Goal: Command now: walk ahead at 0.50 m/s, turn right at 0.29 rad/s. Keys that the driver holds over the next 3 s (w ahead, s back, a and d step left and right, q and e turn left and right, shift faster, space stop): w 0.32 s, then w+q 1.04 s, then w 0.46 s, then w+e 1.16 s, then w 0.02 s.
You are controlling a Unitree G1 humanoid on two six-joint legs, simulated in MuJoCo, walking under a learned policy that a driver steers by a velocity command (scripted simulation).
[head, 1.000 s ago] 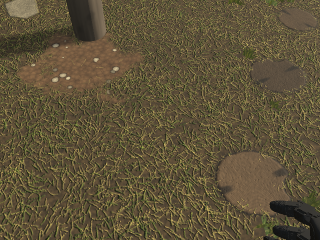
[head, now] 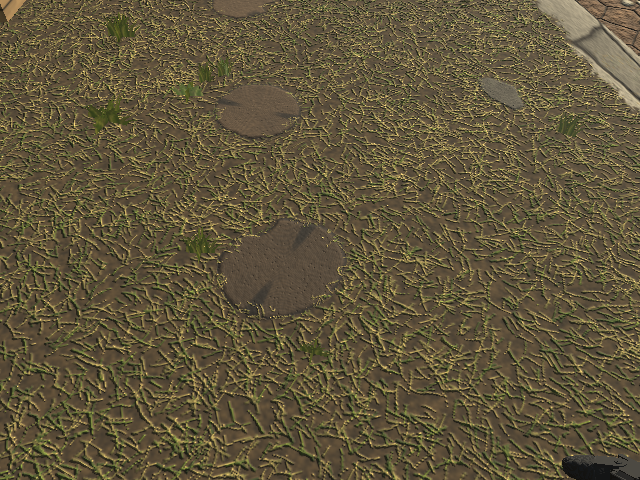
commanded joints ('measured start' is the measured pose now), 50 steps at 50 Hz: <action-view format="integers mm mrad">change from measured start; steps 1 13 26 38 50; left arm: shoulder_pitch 9 -292 6 -157 4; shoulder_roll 135 8 129 110 23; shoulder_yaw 14 -24 28 32 -3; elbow -80 -156 -83 6 -14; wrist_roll -16 15 24 34 51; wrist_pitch -28 -49 -53 -87 -43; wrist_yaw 0 -30 -27 -14 -5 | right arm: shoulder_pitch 265 244 308 102 339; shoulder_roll -147 -165 -165 -47 -350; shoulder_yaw -53 -38 -22 -14 -126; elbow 16 77 71 -1 -16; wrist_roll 21 24 57 29 45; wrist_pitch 4 25 32 87 107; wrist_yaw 0 -22 -31 -7 -9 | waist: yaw -139 -123 60 -35 -114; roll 166 98 -139 -23 300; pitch -121 26 -209 53 -231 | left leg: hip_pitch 642 327 -339 -209 799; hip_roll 395 227 85 171 290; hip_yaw -662 -130 -115 -54 -508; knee -265 -395 730 278 -39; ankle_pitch -416 163 -370 168 -107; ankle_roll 216 181 -5 -31 347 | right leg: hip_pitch -612 -446 432 47 -463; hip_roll -55 -164 -468 -322 -112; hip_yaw -1 -174 331 -289 -407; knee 463 -140 -504 -710 434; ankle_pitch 16 476 153 557 54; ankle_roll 14 55 -201 -133 79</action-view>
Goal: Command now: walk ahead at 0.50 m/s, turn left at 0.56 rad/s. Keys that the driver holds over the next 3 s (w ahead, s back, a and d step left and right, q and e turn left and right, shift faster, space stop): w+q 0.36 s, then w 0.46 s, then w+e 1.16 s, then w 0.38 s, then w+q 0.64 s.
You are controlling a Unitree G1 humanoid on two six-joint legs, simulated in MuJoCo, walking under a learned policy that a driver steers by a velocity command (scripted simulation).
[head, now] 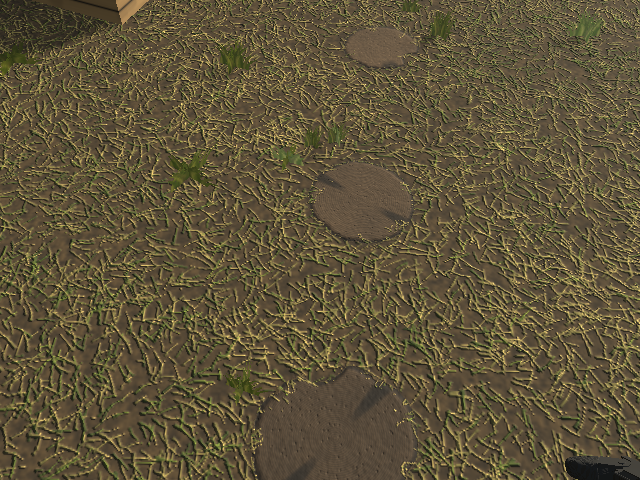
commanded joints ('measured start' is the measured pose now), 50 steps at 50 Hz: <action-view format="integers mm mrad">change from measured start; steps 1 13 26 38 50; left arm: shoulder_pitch -15 -296 24 -11 123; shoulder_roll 75 47 138 146 109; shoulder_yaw -14 -20 25 9 -22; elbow -141 -211 -129 -69 -51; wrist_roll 7 20 -4 -8 -27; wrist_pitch -71 -61 -79 -59 -47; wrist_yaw -16 -21 -46 -25 -15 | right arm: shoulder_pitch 364 220 322 17 355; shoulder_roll -285 -178 -154 -32 -178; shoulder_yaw -91 -57 -29 11 -49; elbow -12 -17 3 -72 -9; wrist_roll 2 -7 15 -17 -33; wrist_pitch -10 -32 -33 -53 -55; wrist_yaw -22 -64 -67 -38 -38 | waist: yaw -157 -90 39 19 -163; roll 163 52 -165 -88 195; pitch -447 -48 -192 -27 -366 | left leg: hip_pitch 950 240 -276 -88 852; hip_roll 346 88 -25 84 408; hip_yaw -907 -294 -255 -84 -707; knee -313 -404 659 45 -299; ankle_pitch -255 133 -346 130 -236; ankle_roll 337 130 -81 -118 147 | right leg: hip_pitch -768 -547 200 -142 -743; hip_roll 127 47 -271 -94 78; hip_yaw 299 288 942 374 372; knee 760 29 -372 -495 601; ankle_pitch -127 516 -107 501 -89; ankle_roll -13 32 -292 -248 -64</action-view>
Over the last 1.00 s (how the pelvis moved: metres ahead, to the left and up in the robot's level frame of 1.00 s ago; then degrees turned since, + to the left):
0.52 0.02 -0.01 17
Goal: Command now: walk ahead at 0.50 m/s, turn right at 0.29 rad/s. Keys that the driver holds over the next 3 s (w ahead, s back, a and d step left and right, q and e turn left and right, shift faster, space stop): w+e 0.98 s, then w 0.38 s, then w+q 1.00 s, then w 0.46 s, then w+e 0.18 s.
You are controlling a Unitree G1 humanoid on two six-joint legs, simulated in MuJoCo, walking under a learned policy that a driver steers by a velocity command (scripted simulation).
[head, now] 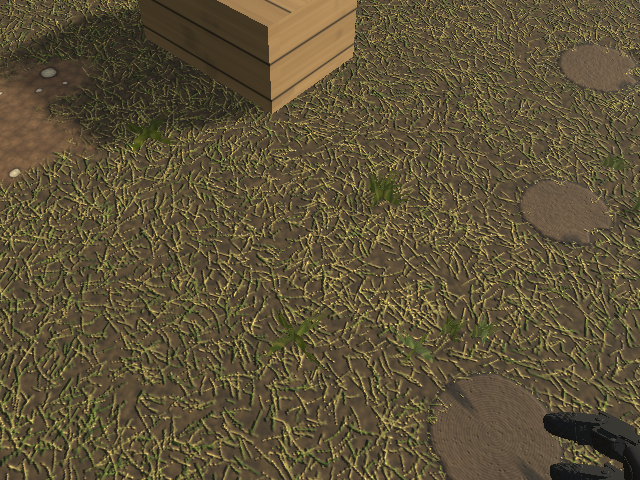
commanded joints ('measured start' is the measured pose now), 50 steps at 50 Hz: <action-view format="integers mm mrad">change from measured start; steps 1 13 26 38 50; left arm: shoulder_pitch -47 -248 17 -114 83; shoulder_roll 147 26 260 159 75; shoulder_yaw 28 18 102 71 28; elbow -113 -185 -237 -242 -249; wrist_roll -28 0 -4 2 -23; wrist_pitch -36 16 16 -3 3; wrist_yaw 0 -26 -29 16 22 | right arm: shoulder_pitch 338 195 255 -11 339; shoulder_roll -163 -157 -126 -88 -249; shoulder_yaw -61 -71 -38 -30 -94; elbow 37 126 90 25 90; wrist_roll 5 -8 13 -8 5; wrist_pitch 7 -24 -27 -15 -36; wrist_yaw -13 -29 -24 -20 -5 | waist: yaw -195 -112 28 -43 -146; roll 177 54 -145 -56 292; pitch -203 28 -399 -22 -337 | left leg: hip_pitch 687 350 -302 -83 823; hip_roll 365 233 -36 34 422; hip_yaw -521 69 -101 -70 -852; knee -243 -441 847 112 -241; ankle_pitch -246 181 -494 155 -427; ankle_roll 190 143 -58 -105 246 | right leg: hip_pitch -635 -514 556 -121 -618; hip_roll -46 -122 -333 -76 57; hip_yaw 59 -1 786 184 131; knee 478 34 -471 -548 480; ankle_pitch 14 533 84 493 -92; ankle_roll -17 16 -423 -228 -15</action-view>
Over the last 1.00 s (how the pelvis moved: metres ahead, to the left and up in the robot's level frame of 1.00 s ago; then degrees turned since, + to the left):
0.54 0.10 0.01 16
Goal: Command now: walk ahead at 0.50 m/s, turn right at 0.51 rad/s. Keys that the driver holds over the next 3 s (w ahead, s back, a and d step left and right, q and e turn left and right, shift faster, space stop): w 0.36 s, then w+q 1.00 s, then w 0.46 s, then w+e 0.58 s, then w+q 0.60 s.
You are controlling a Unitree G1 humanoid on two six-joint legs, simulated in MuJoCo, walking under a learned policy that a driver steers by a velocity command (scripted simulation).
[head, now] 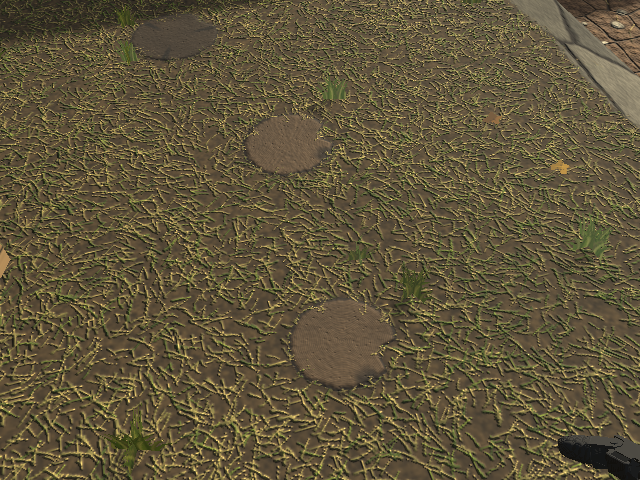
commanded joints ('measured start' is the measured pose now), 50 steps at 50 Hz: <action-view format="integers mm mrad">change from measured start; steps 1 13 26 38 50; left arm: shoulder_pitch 21 -280 -26 -138 -11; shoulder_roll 130 5 114 104 10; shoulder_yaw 10 -32 12 23 -16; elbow -88 -163 -95 1 -32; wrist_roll -14 16 26 40 41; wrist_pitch -25 -43 -45 -88 -60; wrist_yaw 1 -38 -29 -11 -3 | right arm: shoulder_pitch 279 233 266 91 332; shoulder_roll -157 -176 -169 -48 -342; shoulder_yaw -58 -47 -24 -12 -115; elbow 8 91 89 37 -8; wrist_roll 14 26 58 27 41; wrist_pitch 6 23 29 83 98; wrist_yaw -5 -10 -11 9 6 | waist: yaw -153 -124 31 -37 -115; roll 190 97 -124 -16 312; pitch -176 20 -149 62 -330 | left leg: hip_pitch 698 321 -325 -205 846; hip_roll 416 242 115 158 358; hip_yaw -671 -82 -74 -28 -744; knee -248 -390 723 252 -154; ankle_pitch -452 136 -338 189 -206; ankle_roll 215 184 7 -25 425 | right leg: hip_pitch -626 -420 336 62 -504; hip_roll -76 -174 -447 -330 -36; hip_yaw -24 -187 221 -331 -296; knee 489 -113 -518 -708 575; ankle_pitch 14 453 175 570 -71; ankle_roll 29 47 -183 -123 90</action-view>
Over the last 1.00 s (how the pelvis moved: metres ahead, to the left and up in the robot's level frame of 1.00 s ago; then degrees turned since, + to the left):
0.54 -0.13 0.00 -34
